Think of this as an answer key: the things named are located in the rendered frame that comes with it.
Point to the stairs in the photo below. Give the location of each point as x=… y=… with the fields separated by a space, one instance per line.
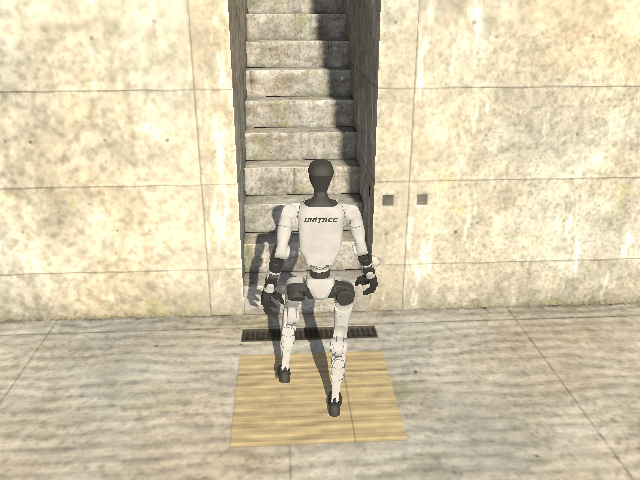
x=299 y=108

